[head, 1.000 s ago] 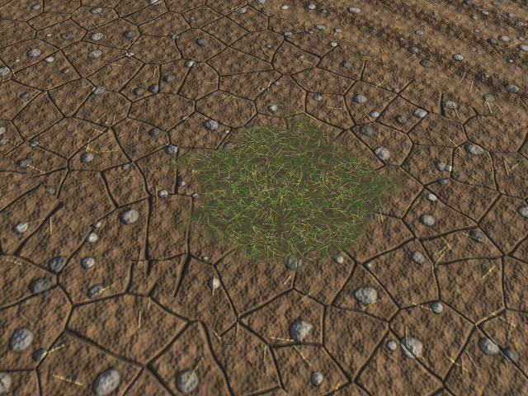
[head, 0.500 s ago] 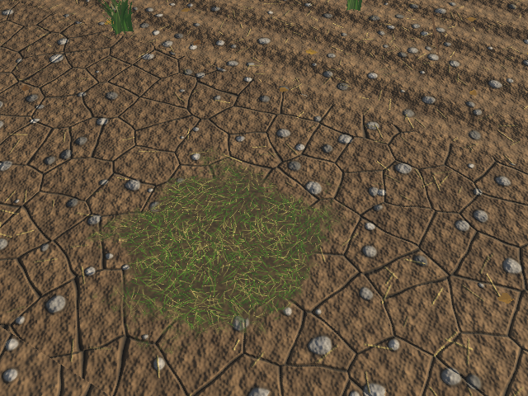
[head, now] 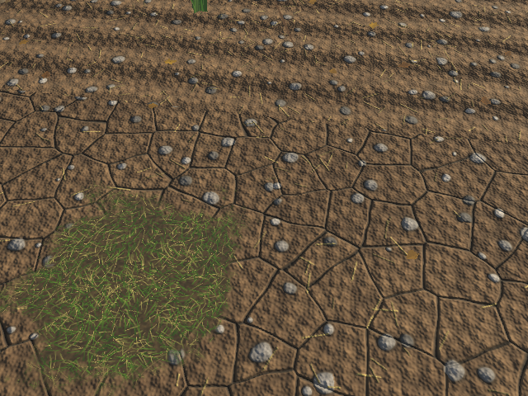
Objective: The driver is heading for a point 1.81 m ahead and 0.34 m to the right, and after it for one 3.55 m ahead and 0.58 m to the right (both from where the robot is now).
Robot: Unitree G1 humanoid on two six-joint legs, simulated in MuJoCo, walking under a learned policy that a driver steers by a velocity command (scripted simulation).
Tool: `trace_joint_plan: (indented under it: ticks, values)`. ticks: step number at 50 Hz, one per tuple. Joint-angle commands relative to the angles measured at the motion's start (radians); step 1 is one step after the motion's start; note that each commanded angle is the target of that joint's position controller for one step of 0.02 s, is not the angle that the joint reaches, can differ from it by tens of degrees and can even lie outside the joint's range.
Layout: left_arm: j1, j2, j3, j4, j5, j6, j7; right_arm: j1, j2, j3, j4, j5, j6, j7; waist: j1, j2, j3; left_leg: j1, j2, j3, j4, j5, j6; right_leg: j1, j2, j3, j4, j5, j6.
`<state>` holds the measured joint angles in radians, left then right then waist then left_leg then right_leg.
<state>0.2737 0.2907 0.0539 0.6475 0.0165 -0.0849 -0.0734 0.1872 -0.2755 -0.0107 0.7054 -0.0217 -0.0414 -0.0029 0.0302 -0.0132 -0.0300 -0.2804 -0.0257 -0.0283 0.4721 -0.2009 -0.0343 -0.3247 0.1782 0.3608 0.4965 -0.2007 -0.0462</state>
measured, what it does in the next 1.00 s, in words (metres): steps on the spot, turning right: right foot, then left foot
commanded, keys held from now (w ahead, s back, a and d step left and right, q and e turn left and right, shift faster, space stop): e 0.64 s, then no key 0.36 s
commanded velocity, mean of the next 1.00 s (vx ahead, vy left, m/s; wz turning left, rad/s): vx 0.00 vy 0.00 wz -0.49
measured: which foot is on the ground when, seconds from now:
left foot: down 0.00-0.58, up 0.60-0.98, down 1.00-1.00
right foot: down 0.00-0.00, up 0.02-0.56, down 0.58-1.00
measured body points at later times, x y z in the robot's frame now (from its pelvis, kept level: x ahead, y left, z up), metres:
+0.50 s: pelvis -0.02 +0.01 +0.01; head +0.02 +0.01 +0.46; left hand +0.18 +0.22 -0.10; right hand +0.04 -0.32 -0.06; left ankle -0.01 +0.12 -0.74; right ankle -0.06 -0.12 -0.71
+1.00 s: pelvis -0.03 -0.05 -0.01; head -0.01 -0.07 +0.44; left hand +0.24 +0.08 -0.08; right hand -0.06 -0.34 -0.12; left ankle +0.04 +0.08 -0.73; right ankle -0.06 -0.12 -0.74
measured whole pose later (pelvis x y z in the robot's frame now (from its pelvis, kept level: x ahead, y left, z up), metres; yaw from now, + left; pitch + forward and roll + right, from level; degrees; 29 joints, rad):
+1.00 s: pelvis -0.03 -0.05 -0.01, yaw -28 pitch +2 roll -1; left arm 0.19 0.27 0.02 0.56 0.00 -0.08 -0.10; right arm 0.25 -0.30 -0.01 0.72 -0.04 -0.06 0.05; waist -0.02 0.04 0.05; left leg -0.37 0.11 0.00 0.68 -0.22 -0.11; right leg -0.30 0.13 0.04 0.53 -0.26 -0.08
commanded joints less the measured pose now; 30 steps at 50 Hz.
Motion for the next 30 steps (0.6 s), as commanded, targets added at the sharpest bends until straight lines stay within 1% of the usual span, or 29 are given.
trace_joint_plan:
  ticks: [1,2,3,4,5,6,7,8,9,10,11,12,13,15,17,18,19,20,21,22,24,25,26,27,28,29,30]
  values:
    - [0.057,0.012,-0.012,-0.076,0.000,0.011,-0.005,0.134,-0.243,-0.076,-0.072,0.002,-0.048,-0.003,-0.035,0.179,-0.149,0.427,0.357,-0.332,-0.117,0.694,0.363,-0.241,-0.062,0.062,0.195,-0.261,-0.013]
    - [0.054,0.087,0.017,-0.092,0.034,0.000,0.020,0.105,-0.293,-0.098,-0.105,-0.034,-0.057,-0.001,-0.039,0.157,-0.096,0.424,0.508,-0.465,-0.179,0.718,0.533,-0.418,0.001,-0.118,0.390,-0.496,0.091]
    - [0.023,0.137,0.029,-0.070,0.055,0.005,0.039,0.083,-0.241,-0.095,-0.116,-0.035,-0.061,-0.008,-0.057,0.063,-0.067,0.352,0.475,-0.401,-0.219,0.576,0.471,-0.402,-0.077,-0.164,0.551,-0.455,0.124]
    - [0.020,0.147,0.037,-0.048,0.057,0.016,0.060,-0.011,-0.167,-0.074,-0.136,-0.004,-0.065,0.001,-0.018,0.069,-0.029,0.263,0.392,-0.278,-0.232,0.474,0.376,-0.381,-0.110,-0.203,0.657,-0.379,0.148]
    - [0.052,0.155,0.039,-0.011,0.054,0.016,0.072,-0.119,-0.094,-0.050,-0.178,0.014,-0.070,0.007,0.017,0.099,-0.018,0.186,0.335,-0.187,-0.238,0.467,0.315,-0.335,-0.123,-0.230,0.714,-0.308,0.170]
    - [0.051,0.125,0.029,-0.011,0.063,0.012,0.066,-0.134,-0.088,-0.045,-0.199,0.016,-0.074,0.005,0.022,0.134,-0.024,0.127,0.299,-0.124,-0.230,0.547,0.308,-0.285,-0.127,-0.267,0.792,-0.251,0.176]
    - [0.040,0.105,0.018,-0.020,0.064,0.007,0.049,-0.135,-0.112,-0.054,-0.212,0.006,-0.072,-0.002,0.016,0.103,-0.032,0.101,0.283,-0.080,-0.232,0.589,0.315,-0.264,-0.129,-0.301,0.858,-0.209,0.171]
    - [0.031,0.099,0.013,-0.021,0.051,0.007,0.033,-0.125,-0.131,-0.058,-0.222,-0.007,-0.070,-0.010,0.000,0.078,-0.034,0.111,0.273,-0.045,-0.235,0.586,0.321,-0.275,-0.132,-0.316,0.884,-0.172,0.168]
    - [0.019,0.096,0.011,-0.020,0.040,0.008,0.022,-0.094,-0.142,-0.061,-0.219,-0.017,-0.067,-0.017,-0.022,0.073,-0.035,0.150,0.267,-0.016,-0.236,0.560,0.324,-0.296,-0.146,-0.313,0.874,-0.139,0.168]
    - [0.002,0.099,0.012,-0.021,0.033,0.009,0.016,-0.057,-0.147,-0.061,-0.211,-0.019,-0.063,-0.019,-0.041,0.079,-0.030,0.195,0.265,0.006,-0.237,0.526,0.324,-0.318,-0.161,-0.308,0.835,-0.113,0.170]
    - [-0.010,0.106,0.015,-0.020,0.027,0.010,0.016,-0.027,-0.147,-0.061,-0.200,-0.014,-0.061,-0.018,-0.049,0.103,-0.025,0.234,0.272,0.024,-0.240,0.498,0.320,-0.326,-0.183,-0.312,0.780,-0.097,0.171]
    - [-0.021,0.113,0.016,-0.022,0.022,0.012,0.017,-0.012,-0.151,-0.065,-0.195,-0.010,-0.060,-0.017,-0.058,0.108,-0.016,0.271,0.281,0.030,-0.240,0.478,0.319,-0.332,-0.199,-0.322,0.706,-0.087,0.176]
    - [-0.034,0.102,0.012,-0.024,0.030,0.018,0.015,0.024,-0.167,-0.073,-0.180,-0.011,-0.060,-0.014,-0.068,0.108,-0.007,0.310,0.296,0.028,-0.242,0.465,0.322,-0.340,-0.221,-0.333,0.611,-0.085,0.179]
    - [-0.055,0.081,-0.001,-0.032,0.038,0.034,0.012,0.072,-0.194,-0.093,-0.159,-0.014,-0.065,-0.010,-0.093,0.114,0.006,0.366,0.337,0.016,-0.241,0.462,0.337,-0.333,-0.251,-0.358,0.448,-0.095,0.175]
    - [-0.052,0.077,-0.009,-0.036,0.042,0.042,0.014,0.067,-0.212,-0.110,-0.158,-0.019,-0.070,-0.008,-0.093,0.123,0.006,0.355,0.370,0.010,-0.241,0.475,0.354,-0.274,-0.253,-0.392,0.355,-0.127,0.151]
    - [-0.045,0.078,-0.011,-0.036,0.053,0.043,0.013,0.059,-0.221,-0.115,-0.161,-0.027,-0.070,-0.009,-0.090,0.113,0.002,0.348,0.382,0.005,-0.245,0.470,0.359,-0.247,-0.250,-0.401,0.322,-0.142,0.134]
    - [-0.031,0.083,-0.012,-0.033,0.057,0.044,0.013,0.030,-0.224,-0.120,-0.169,-0.031,-0.072,-0.011,-0.078,0.124,0.004,0.331,0.390,0.011,-0.253,0.443,0.355,-0.213,-0.254,-0.404,0.286,-0.142,0.117]
    - [-0.023,0.089,-0.010,-0.031,0.061,0.043,0.011,0.018,-0.222,-0.121,-0.175,-0.036,-0.074,-0.013,-0.072,0.129,-0.001,0.310,0.397,0.014,-0.260,0.423,0.347,-0.179,-0.255,-0.405,0.278,-0.148,0.101]
    - [-0.016,0.097,-0.007,-0.030,0.058,0.042,0.009,-0.007,-0.220,-0.123,-0.181,-0.040,-0.076,-0.018,-0.062,0.137,-0.003,0.305,0.402,0.022,-0.266,0.389,0.336,-0.156,-0.255,-0.405,0.255,-0.143,0.088]
    - [-0.020,0.108,-0.004,-0.029,0.048,0.041,0.005,-0.033,-0.223,-0.128,-0.188,-0.040,-0.077,-0.024,-0.061,0.142,0.000,0.312,0.403,0.031,-0.272,0.334,0.322,-0.141,-0.252,-0.410,0.212,-0.128,0.080]
    - [-0.046,0.109,-0.001,-0.035,0.038,0.037,-0.004,-0.031,-0.231,-0.135,-0.185,-0.041,-0.073,-0.039,-0.070,0.143,0.000,0.328,0.402,0.051,-0.267,0.250,0.286,-0.114,-0.243,-0.421,0.139,-0.106,0.061]
    - [-0.048,0.106,0.002,-0.034,0.033,0.034,-0.010,-0.037,-0.236,-0.137,-0.182,-0.040,-0.068,-0.045,-0.065,0.137,0.000,0.329,0.400,0.065,-0.253,0.214,0.265,-0.090,-0.236,-0.429,0.085,-0.077,0.048]
    - [-0.045,0.109,0.007,-0.032,0.026,0.027,-0.016,-0.049,-0.240,-0.136,-0.180,-0.037,-0.060,-0.048,-0.056,0.128,-0.001,0.317,0.391,0.083,-0.230,0.174,0.244,-0.051,-0.220,-0.444,0.015,-0.026,0.031]
    - [-0.039,0.111,0.013,-0.032,0.019,0.019,-0.021,-0.071,-0.241,-0.133,-0.173,-0.035,-0.050,-0.047,-0.037,0.116,-0.006,0.287,0.381,0.096,-0.193,0.110,0.217,0.011,-0.199,-0.455,-0.075,0.066,0.005]
    - [-0.025,0.121,0.024,-0.031,0.012,0.004,-0.023,-0.066,-0.224,-0.123,-0.158,-0.036,-0.042,-0.041,-0.025,0.101,-0.021,0.237,0.357,0.114,-0.144,0.041,0.182,0.100,-0.170,-0.462,-0.136,0.174,-0.027]
    - [0.014,0.151,0.042,-0.029,0.017,-0.007,-0.018,-0.024,-0.170,-0.103,-0.135,-0.042,-0.035,-0.034,-0.011,0.032,-0.054,0.163,0.306,0.161,-0.046,-0.052,0.120,0.227,-0.202,-0.408,-0.170,0.304,-0.072]
    - [0.094,0.288,0.078,-0.042,0.015,-0.026,0.009,0.007,-0.064,-0.072,-0.194,-0.046,-0.035,-0.038,-0.030,-0.200,-0.142,-0.039,0.147,0.287,0.261,-0.394,-0.011,0.441,-0.435,-0.107,-0.160,0.830,-0.259]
